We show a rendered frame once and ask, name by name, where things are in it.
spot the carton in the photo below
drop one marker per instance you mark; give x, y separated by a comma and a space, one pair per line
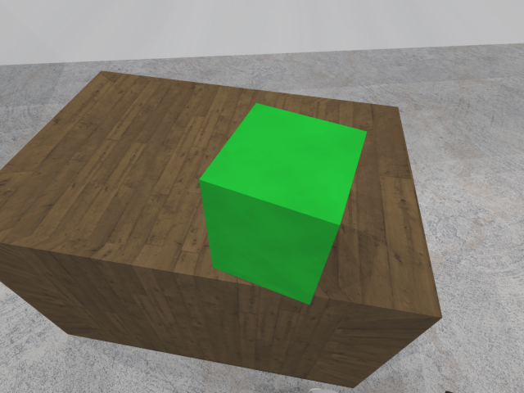
275, 195

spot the pedestal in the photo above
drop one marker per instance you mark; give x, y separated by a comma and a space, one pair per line
103, 231

